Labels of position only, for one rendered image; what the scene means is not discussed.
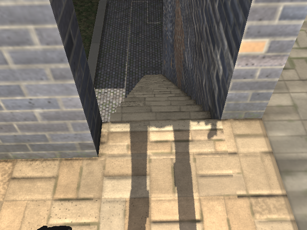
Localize stairs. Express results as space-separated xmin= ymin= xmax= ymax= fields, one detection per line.
xmin=109 ymin=74 xmax=211 ymax=122

